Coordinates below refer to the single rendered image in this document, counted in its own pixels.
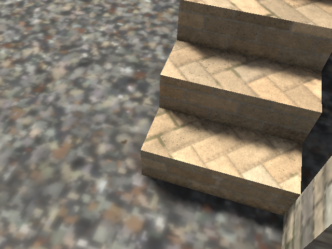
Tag stairs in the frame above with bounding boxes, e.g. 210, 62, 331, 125
141, 0, 332, 216

